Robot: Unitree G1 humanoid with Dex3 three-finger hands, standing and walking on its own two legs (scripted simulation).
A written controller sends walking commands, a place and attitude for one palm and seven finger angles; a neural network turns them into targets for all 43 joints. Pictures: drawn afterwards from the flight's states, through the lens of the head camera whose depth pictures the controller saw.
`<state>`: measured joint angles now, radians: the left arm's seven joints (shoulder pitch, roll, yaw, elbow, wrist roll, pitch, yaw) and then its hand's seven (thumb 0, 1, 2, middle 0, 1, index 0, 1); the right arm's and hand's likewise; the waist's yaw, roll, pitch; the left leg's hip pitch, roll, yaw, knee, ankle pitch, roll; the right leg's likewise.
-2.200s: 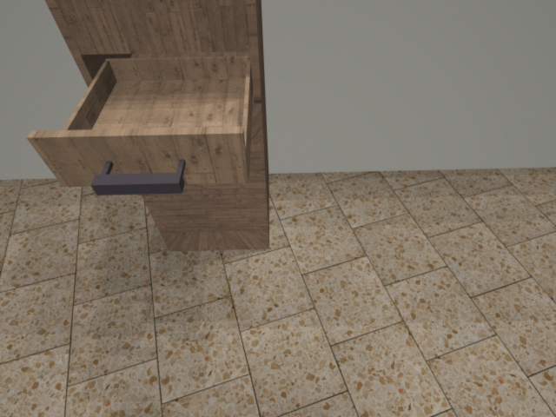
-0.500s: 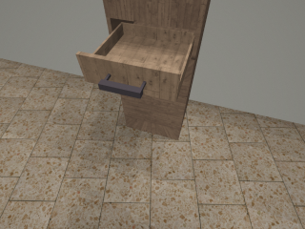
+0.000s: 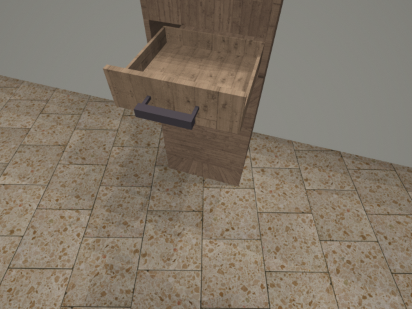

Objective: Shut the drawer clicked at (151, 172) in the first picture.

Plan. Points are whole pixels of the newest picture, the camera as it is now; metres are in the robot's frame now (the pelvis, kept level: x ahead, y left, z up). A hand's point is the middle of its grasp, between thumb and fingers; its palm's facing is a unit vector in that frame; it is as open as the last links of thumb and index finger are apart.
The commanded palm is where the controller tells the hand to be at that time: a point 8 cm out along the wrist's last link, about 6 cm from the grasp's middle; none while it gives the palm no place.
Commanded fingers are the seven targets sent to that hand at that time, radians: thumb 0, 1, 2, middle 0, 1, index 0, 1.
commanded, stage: turn to face it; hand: left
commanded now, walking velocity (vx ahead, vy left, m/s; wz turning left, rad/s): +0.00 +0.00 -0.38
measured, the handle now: (168, 110) +0.58 +0.14 +0.03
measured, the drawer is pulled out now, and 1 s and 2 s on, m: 0.30 0.30 0.30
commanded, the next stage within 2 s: take the last steps up to it in 0.48 s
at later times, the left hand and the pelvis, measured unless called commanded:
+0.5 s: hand out of the picture +0.05 +0.20 -0.18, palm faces -0.10 -0.97 -0.24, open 7.4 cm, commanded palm none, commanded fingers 0.00 0.90 0.90 -0.20 -0.30 -0.20 -0.30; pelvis -0.02 +0.00 +0.00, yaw -7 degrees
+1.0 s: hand out of the picture +0.08 +0.19 -0.18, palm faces -0.15 -0.97 -0.19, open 7.4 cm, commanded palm none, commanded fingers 0.00 0.90 0.90 -0.20 -0.30 -0.20 -0.30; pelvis +0.04 +0.00 -0.01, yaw -10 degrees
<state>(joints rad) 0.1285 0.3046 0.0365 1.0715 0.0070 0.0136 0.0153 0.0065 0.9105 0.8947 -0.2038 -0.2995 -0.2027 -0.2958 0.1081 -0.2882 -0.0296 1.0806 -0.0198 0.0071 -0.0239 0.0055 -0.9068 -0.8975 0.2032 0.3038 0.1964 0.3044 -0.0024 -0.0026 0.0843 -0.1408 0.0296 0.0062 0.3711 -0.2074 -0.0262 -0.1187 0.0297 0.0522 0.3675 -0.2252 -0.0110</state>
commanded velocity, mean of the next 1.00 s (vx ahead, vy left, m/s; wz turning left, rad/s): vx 0.13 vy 0.02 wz -0.17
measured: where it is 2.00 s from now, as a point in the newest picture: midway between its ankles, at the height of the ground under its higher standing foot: outside the picture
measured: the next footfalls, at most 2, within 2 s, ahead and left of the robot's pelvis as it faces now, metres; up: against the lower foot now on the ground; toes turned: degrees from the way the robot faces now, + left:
left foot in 0.54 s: +0.03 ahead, +0.13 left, +0.00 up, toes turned -9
right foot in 0.82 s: -0.01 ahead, -0.13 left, +0.00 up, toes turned -9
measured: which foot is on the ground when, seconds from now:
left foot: down 0.00-0.28, up 0.30-0.52, down 0.54-0.80, up 0.82-1.00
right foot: down 0.00-0.54, up 0.56-0.80, down 0.82-1.00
